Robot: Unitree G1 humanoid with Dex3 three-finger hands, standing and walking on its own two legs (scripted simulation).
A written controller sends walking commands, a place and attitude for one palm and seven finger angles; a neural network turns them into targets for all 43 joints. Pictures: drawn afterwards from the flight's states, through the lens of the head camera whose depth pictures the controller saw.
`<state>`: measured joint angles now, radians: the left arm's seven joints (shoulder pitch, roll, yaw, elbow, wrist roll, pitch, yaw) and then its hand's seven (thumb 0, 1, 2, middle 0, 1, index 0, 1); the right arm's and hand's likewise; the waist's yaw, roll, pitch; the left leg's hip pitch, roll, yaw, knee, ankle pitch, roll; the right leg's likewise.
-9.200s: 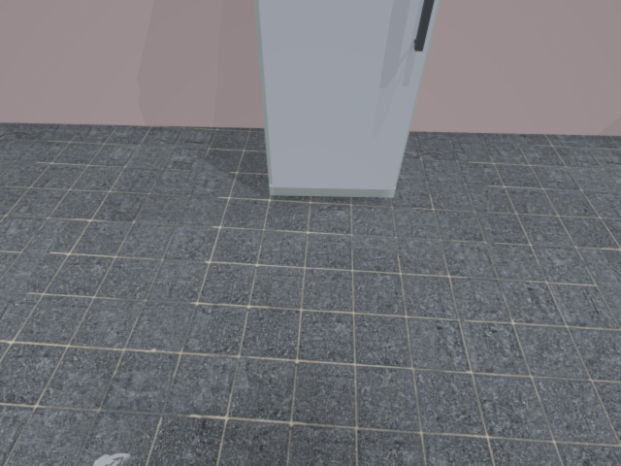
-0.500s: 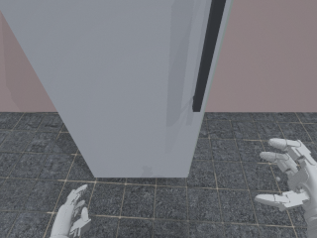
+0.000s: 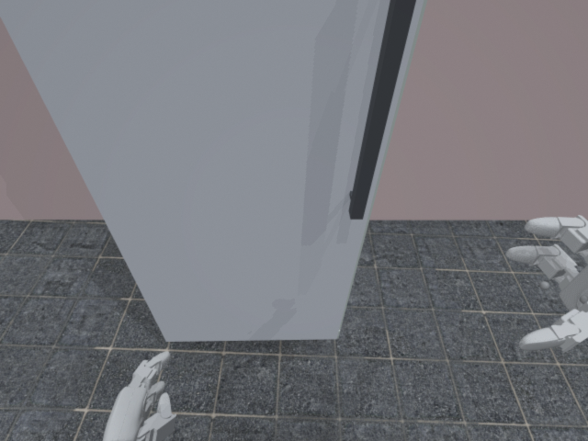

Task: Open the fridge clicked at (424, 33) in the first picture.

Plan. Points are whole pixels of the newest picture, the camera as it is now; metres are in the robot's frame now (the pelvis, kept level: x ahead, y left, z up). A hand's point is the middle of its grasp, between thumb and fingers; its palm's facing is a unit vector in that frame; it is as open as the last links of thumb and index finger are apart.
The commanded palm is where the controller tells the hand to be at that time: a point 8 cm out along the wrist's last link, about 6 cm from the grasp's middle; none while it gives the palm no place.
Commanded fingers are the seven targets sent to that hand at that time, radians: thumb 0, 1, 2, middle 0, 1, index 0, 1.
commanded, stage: raise the hand to about handle height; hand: right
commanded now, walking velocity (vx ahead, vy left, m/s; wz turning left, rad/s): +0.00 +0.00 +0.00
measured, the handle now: (376, 97) +0.55 -0.11 +0.22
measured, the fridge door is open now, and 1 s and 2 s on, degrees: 0 0 0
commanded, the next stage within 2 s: move the hooked fingers beside the handle in 0.46 s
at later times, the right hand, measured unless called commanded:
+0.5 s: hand (517, 282) +0.28 -0.25 +0.14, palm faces +0.01 +1.00 -0.05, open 13.9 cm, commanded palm +0.25 -0.30 +0.14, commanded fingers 0.00 0.50 -0.30 0.30 1.20 0.30 1.20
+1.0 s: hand (480, 243) +0.34 -0.23 +0.13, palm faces -0.03 +1.00 +0.00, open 13.9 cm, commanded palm +0.32 -0.28 +0.14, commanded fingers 0.00 0.50 -0.30 0.30 1.20 0.30 1.20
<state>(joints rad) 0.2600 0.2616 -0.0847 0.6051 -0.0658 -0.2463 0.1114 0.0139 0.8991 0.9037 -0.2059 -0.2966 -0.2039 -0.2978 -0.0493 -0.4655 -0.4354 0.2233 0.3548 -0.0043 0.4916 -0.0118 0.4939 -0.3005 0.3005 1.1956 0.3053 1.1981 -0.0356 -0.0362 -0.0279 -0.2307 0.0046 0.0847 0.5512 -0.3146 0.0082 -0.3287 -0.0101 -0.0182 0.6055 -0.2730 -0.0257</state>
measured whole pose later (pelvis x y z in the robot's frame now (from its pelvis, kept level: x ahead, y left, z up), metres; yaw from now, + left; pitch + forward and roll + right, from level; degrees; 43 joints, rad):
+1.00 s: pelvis +0.00 +0.02 +0.00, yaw +1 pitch +2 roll +0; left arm 0.27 0.27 -0.07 0.61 -0.07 -0.20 0.11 0.01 0.90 0.90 -0.20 -0.30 -0.20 -0.30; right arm -0.28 -0.44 -0.38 0.48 0.31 -0.02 0.44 -0.01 0.50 -0.30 0.30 1.20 0.31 1.20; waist 0.00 -0.03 -0.04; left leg -0.29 -0.01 0.07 0.58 -0.32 0.03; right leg -0.36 -0.03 -0.03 0.60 -0.27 -0.01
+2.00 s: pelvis +0.01 +0.01 -0.01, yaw +2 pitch +9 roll +1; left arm 0.36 0.28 -0.03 0.66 -0.05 -0.05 0.06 0.01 0.90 0.90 -0.20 -0.30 -0.20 -0.30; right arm -0.79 -0.46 -0.33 1.02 0.17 -0.18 0.30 -0.01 0.50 -0.30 0.30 1.20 0.30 1.20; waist 0.09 -0.01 -0.07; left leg -0.45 -0.01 0.05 0.66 -0.36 0.02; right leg -0.53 -0.03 -0.04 0.69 -0.32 -0.02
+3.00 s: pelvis +0.01 +0.01 -0.02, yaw +3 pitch +11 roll +1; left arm 0.37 0.26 -0.03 0.63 -0.03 0.00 0.03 0.01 0.90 0.90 -0.20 -0.30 -0.20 -0.30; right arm -0.84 -0.44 -0.33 1.08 0.13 -0.24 0.23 -0.01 0.50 -0.30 0.30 1.20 0.31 1.20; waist 0.11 -0.02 -0.09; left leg -0.52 -0.02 0.05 0.71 -0.38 0.02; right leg -0.59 -0.04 -0.04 0.75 -0.34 -0.02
